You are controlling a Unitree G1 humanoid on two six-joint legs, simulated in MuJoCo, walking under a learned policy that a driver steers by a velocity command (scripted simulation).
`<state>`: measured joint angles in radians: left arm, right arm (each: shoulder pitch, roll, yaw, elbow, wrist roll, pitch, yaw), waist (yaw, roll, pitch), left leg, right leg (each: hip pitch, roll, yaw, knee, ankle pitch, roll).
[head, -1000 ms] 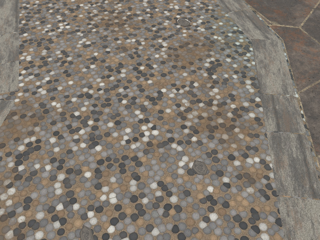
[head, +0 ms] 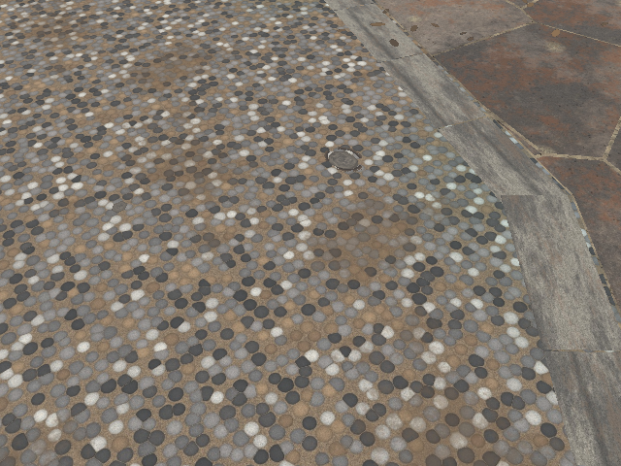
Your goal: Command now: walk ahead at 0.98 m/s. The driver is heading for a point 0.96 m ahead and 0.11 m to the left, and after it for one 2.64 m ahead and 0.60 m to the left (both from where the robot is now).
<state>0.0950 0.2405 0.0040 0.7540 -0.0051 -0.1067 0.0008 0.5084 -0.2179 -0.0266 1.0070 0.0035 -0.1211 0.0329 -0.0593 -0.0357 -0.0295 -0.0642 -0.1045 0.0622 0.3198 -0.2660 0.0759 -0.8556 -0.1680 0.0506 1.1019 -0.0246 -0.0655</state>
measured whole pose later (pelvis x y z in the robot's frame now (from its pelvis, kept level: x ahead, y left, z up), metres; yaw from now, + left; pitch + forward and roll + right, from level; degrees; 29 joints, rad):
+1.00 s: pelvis +0.89 +0.04 +0.00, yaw +28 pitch +1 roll -1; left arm -0.05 0.26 0.02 0.55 0.03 -0.14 0.01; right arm 0.41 -0.23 -0.06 0.77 0.03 -0.04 -0.01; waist -0.08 -0.02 0.06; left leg -0.19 -0.20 -0.20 0.44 -0.23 0.14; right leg -0.70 -0.04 0.19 0.79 -0.11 0.04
